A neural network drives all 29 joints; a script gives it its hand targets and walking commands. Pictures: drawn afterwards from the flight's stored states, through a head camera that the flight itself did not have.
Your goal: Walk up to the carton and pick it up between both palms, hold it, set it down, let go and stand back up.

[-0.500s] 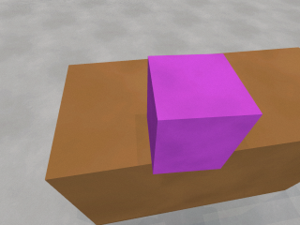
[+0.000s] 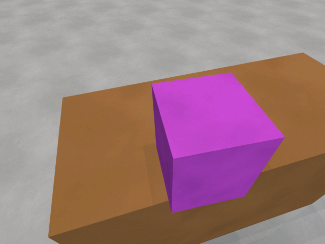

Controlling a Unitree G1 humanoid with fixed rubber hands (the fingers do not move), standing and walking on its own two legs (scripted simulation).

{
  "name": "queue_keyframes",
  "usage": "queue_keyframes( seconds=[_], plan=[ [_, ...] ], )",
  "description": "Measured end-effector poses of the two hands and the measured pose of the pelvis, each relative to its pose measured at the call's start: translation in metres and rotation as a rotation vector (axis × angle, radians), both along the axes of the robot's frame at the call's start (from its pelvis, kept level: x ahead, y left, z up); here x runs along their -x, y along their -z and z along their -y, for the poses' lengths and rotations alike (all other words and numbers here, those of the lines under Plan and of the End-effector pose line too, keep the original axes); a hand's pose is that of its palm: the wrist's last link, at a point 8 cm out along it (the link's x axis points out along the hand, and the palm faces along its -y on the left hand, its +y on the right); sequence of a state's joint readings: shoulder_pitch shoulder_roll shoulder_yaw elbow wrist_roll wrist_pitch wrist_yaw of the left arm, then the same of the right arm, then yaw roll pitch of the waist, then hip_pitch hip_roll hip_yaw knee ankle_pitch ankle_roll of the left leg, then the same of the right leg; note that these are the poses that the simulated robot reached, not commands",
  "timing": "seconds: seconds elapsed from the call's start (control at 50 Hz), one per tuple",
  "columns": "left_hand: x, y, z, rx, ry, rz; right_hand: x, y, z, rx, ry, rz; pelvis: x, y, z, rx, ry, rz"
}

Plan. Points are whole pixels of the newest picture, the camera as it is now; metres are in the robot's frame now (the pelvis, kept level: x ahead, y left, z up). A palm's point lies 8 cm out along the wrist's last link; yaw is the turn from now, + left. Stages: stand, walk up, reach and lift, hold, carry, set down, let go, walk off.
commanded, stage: walk up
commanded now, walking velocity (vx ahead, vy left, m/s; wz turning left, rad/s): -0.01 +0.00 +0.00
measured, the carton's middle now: (201, 143) +0.35 -0.09 +0.08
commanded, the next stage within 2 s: none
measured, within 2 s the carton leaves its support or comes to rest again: neither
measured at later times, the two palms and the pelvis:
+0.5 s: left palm out of the picture -0.02 +0.20 -0.15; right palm out of the picture -0.10 -0.32 -0.11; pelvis -0.05 -0.07 +0.00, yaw +4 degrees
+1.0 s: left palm out of the picture -0.11 -0.01 -0.09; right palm out of the picture -0.10 -0.50 -0.15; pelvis -0.11 -0.25 +0.02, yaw +5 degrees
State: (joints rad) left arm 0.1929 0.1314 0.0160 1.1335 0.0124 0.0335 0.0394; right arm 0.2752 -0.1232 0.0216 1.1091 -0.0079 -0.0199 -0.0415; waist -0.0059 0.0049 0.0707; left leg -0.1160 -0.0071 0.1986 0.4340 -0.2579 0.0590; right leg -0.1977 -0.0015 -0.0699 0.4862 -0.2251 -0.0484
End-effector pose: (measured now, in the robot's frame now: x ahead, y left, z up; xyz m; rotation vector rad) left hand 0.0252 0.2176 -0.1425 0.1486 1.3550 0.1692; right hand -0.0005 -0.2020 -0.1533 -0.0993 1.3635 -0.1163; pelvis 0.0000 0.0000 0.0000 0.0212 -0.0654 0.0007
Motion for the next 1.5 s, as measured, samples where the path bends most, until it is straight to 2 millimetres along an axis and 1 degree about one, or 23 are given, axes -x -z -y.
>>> queue_keyframes(
  seconds=[0.06, 0.14, 0.26, 0.32, 0.36, 0.42, 0.48, 0.52, 0.6, 0.68, 0.72, 0.76, 0.78, 0.86, 0.9, 0.96, 1.06, 1.12, 1.18, 1.26, 1.36, 1.44, 1.5],
  plan=[
    [0.013, -0.005, 0.005, -0.005, -0.010, -0.005, -0.002, 0.000, 0.005, -0.009, 0.005, 0.005, 0.000, -0.003, 0.005, 0.009, -0.016, -0.001],
    [0.031, -0.003, 0.018, 0.018, -0.023, -0.030, 0.005, -0.006, 0.013, -0.002, -0.006, -0.022, 0.003, -0.006, 0.012, 0.012, -0.023, -0.005],
    [0.056, 0.002, 0.036, 0.067, -0.055, -0.078, 0.032, -0.013, 0.025, 0.028, -0.007, -0.098, 0.006, -0.008, 0.017, 0.014, -0.027, -0.016],
    [0.067, 0.007, 0.035, 0.072, -0.068, -0.111, 0.045, -0.015, 0.031, 0.052, -0.005, -0.123, 0.011, -0.006, 0.021, 0.013, -0.035, -0.021],
    [0.071, 0.010, 0.028, 0.056, -0.055, -0.141, 0.054, -0.019, 0.043, 0.093, 0.009, -0.126, 0.019, -0.003, 0.028, 0.025, -0.049, -0.020],
    [0.069, 0.009, 0.018, 0.029, -0.028, -0.151, 0.075, -0.031, 0.072, 0.173, 0.028, -0.167, 0.031, -0.005, 0.043, 0.076, -0.059, -0.031],
    [0.055, 0.009, 0.014, 0.007, -0.016, -0.099, 0.097, -0.044, 0.107, 0.241, 0.036, -0.229, 0.042, -0.006, 0.061, 0.104, -0.068, -0.049],
    [0.043, 0.011, 0.019, -0.003, -0.009, -0.041, 0.107, -0.049, 0.131, 0.271, 0.038, -0.252, 0.051, -0.004, 0.076, 0.106, -0.065, -0.057],
    [0.023, 0.014, 0.049, -0.011, 0.014, 0.053, 0.108, -0.046, 0.181, 0.297, 0.044, -0.208, 0.069, 0.004, 0.109, 0.091, -0.047, -0.068],
    [0.013, 0.014, 0.099, -0.028, 0.052, 0.116, 0.096, -0.018, 0.232, 0.268, 0.043, -0.106, 0.089, 0.019, 0.148, 0.050, -0.044, -0.078],
    [0.017, 0.010, 0.126, -0.055, 0.064, 0.133, 0.089, 0.004, 0.257, 0.233, 0.044, -0.056, 0.099, 0.028, 0.169, 0.041, -0.044, -0.072],
    [0.033, -0.004, 0.155, -0.068, 0.052, 0.145, 0.081, 0.020, 0.275, 0.194, 0.021, -0.023, 0.107, 0.025, 0.182, 0.070, -0.075, -0.031],
    [0.044, -0.013, 0.167, -0.072, 0.043, 0.154, 0.078, 0.023, 0.278, 0.168, 0.021, -0.013, 0.109, 0.021, 0.189, 0.044, -0.077, -0.026],
    [0.094, -0.039, 0.204, -0.070, 0.033, 0.076, 0.065, 0.006, 0.277, 0.048, 0.072, 0.057, 0.106, -0.006, 0.217, -0.058, -0.025, -0.052],
    [0.107, -0.045, 0.216, -0.070, 0.013, 0.056, 0.070, -0.002, 0.279, 0.015, 0.069, 0.060, 0.107, -0.014, 0.230, -0.069, -0.063, -0.054],
    [0.117, -0.051, 0.223, -0.110, -0.057, 0.095, 0.088, -0.002, 0.290, -0.004, 0.017, -0.005, 0.110, -0.017, 0.244, -0.072, -0.077, -0.056],
    [0.158, -0.054, 0.228, -0.150, -0.125, 0.041, 0.100, -0.001, 0.308, -0.014, -0.026, -0.059, 0.111, -0.018, 0.256, -0.071, -0.091, -0.064],
    [0.188, -0.052, 0.235, -0.140, -0.149, -0.032, 0.095, -0.003, 0.312, -0.007, -0.038, -0.047, 0.110, -0.018, 0.256, -0.065, -0.087, -0.069],
    [0.215, -0.050, 0.242, -0.118, -0.180, -0.092, 0.084, -0.004, 0.307, -0.002, -0.057, -0.026, 0.110, -0.018, 0.252, -0.053, -0.094, -0.067],
    [0.238, -0.046, 0.246, -0.084, -0.229, -0.135, 0.067, -0.005, 0.289, -0.005, -0.100, -0.007, 0.108, -0.017, 0.241, -0.037, -0.110, -0.064],
    [0.249, -0.037, 0.238, -0.031, -0.268, -0.160, 0.031, -0.012, 0.250, -0.008, -0.156, 0.051, 0.104, -0.016, 0.218, -0.021, -0.118, -0.071],
    [0.249, -0.027, 0.218, 0.007, -0.292, -0.171, -0.008, -0.020, 0.210, -0.002, -0.201, 0.123, 0.099, -0.013, 0.190, -0.003, -0.124, -0.080],
    [0.244, -0.014, 0.191, 0.036, -0.301, -0.181, -0.037, -0.027, 0.176, 0.019, -0.224, 0.183, 0.091, -0.008, 0.163, 0.014, -0.126, -0.084]
  ],
)
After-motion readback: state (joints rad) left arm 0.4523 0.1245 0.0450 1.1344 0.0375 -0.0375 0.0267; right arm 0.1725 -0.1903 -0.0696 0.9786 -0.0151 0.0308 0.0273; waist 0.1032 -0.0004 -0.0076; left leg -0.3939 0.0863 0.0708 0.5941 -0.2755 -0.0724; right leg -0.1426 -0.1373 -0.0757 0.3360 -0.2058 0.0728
